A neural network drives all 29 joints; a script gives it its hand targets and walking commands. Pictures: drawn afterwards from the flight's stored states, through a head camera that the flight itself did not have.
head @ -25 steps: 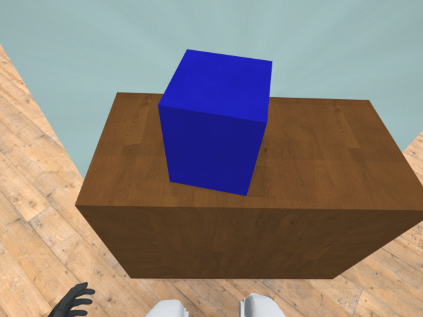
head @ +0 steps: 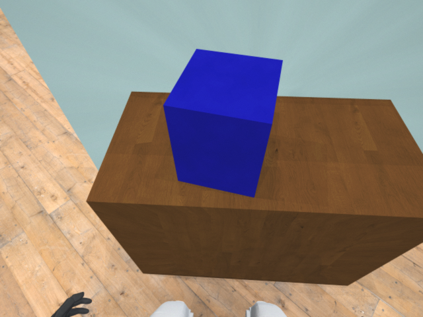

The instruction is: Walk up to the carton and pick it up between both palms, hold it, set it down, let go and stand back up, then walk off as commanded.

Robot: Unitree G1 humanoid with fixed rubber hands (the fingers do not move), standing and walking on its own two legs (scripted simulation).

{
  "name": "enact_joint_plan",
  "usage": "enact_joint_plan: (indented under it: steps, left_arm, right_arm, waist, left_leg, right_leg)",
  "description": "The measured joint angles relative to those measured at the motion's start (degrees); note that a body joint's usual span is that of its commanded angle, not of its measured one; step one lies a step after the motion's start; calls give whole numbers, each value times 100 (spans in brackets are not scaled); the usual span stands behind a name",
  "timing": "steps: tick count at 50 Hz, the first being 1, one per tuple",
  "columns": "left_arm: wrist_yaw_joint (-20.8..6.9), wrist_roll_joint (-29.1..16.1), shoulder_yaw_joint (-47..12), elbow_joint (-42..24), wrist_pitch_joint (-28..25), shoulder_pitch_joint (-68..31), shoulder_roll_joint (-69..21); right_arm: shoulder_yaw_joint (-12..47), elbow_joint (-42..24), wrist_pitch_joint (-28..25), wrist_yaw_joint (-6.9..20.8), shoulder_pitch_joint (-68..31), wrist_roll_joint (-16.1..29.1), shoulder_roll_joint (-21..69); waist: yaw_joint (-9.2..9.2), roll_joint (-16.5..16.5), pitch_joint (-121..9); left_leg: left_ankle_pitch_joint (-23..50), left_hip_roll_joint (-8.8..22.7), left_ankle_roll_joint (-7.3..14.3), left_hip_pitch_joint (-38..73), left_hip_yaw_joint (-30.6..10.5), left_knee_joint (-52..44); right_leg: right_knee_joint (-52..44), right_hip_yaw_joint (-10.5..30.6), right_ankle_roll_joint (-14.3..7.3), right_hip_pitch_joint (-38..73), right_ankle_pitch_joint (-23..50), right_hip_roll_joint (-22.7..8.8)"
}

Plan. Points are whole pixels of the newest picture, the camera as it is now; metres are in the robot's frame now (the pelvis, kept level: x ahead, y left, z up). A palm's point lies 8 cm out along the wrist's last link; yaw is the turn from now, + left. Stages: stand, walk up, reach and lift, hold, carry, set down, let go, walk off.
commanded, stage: walk up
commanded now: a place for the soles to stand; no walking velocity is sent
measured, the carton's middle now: (226, 125) +0.52 -0.01 +0.04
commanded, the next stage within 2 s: reach and lift in 1.04 s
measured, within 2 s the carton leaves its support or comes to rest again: neither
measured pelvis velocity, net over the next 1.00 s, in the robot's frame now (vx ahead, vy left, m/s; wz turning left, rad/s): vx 0.00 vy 0.02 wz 0.02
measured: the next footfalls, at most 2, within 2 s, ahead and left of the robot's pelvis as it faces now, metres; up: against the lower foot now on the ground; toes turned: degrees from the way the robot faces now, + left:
none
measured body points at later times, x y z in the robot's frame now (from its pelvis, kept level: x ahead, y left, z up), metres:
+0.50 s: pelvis +0.01 +0.01 +0.00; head +0.04 +0.00 +0.45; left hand +0.12 +0.31 -0.09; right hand +0.10 -0.29 -0.10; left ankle +0.03 +0.14 -0.70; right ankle +0.04 -0.13 -0.70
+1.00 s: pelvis +0.00 +0.02 +0.00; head +0.02 +0.02 +0.45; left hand +0.09 +0.33 -0.09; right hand +0.11 -0.28 -0.10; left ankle +0.03 +0.16 -0.70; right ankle +0.04 -0.12 -0.69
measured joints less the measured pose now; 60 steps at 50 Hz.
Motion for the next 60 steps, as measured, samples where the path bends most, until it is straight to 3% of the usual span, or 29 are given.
enact_joint_plan:
  steps: [3, 17, 21, 24, 29, 32, 36, 37, 40, 44, 48, 52, 56, 60]
  left_arm:
    - [0, 0, 0, 2, 9, -43, 1]
    - [4, 0, 0, 3, 30, -28, 3]
    - [25, 0, 1, 1, 98, -85, 23]
    - [32, 0, 0, -2, 20, -73, 20]
    - [33, 0, 0, 1, -88, -16, 19]
    - [33, 0, 0, 5, -45, -34, 20]
    - [33, 0, 0, 3, 99, -37, 41]
    - [33, 0, 0, 1, 101, -35, 52]
    - [33, 0, -1, -2, -8, 25, 51]
    - [33, 0, 0, 1, -90, 143, 51]
    - [33, 0, 0, 4, -37, 113, 51]
    - [33, 0, 0, 2, 80, 102, 81]
    - [38, 64, 161, 27, 1417, -531, -91]
    - [34, 122, 205, 15, 2046, -1175, -482]
  right_arm:
    - [1, 16, -41, 3, 0, 0, -17]
    - [0, 18, -115, 19, -61, 0, -17]
    - [0, 19, -158, 19, -61, 0, -17]
    - [0, 21, -122, 19, -81, 0, -16]
    - [0, 19, -61, 19, -157, 0, -26]
    - [1, 19, -98, 21, -157, 0, -26]
    - [0, 20, -139, 31, -155, 0, -26]
    - [0, 20, -139, 31, -155, 0, -26]
    - [0, 22, -71, 31, -173, 0, -26]
    - [0, 21, -25, 32, -185, 0, -46]
    - [0, 40, -85, 33, -185, 0, -55]
    - [0, 41, -130, 47, -184, 0, -55]
    - [-38, 441, -443, 80, -406, -623, 141]
    - [-242, 448, -477, 94, -694, -740, 386]
  waist:
    - [-11, 21, 0]
    - [1, 23, -30]
    - [1, 7, -30]
    - [7, 19, -31]
    - [-1, 27, -31]
    - [-22, 41, -24]
    - [-29, 26, -36]
    - [-28, 17, -36]
    - [-13, 29, -38]
    - [-7, 30, -57]
    - [-39, 41, -41]
    - [-38, 15, -57]
    - [44, -27, -85]
    - [45, 190, -152]
  left_leg:
    - [581, 0, -21, 18, 1, -179]
    - [321, -8, -90, -6, 17, -82]
    - [310, -8, -47, -8, 17, -79]
    - [314, 5, -55, -7, 16, -75]
    - [-203, 8, 0, -87, 17, 134]
    - [563, 7, 10, -41, 21, -167]
    - [392, 7, -64, -36, 21, -66]
    - [384, 7, -64, -39, 22, -66]
    - [401, 45, -62, -42, 21, -51]
    - [-335, 46, -34, -88, 21, 188]
    - [621, 47, -50, -22, 21, -210]
    - [441, 47, -90, -9, 21, -130]
    - [575, 58, -218, -34, 14, -281]
    - [505, 224, -194, -69, -15, -288]
  right_leg:
    - [10, -41, 21, 0, -20, -48]
    - [-17, 80, 24, 16, -63, 33]
    - [191, 180, 21, 6, -821, 129]
    - [-16, 194, 41, 34, 32, 153]
    - [-19, 215, 67, 45, -127, 118]
    - [29, 185, 74, 37, -131, 70]
    - [319, 247, 49, 22, -847, 142]
    - [274, 238, 24, 30, -845, 151]
    - [45, 247, 27, 66, 47, 200]
    - [-15, 283, 46, 67, -110, 184]
    - [-6, 252, 60, 63, -71, 112]
    - [283, 256, 44, 54, -835, 185]
    - [-56, 142, -25, 33, 43, 219]
    - [-204, 115, -62, 32, 89, 396]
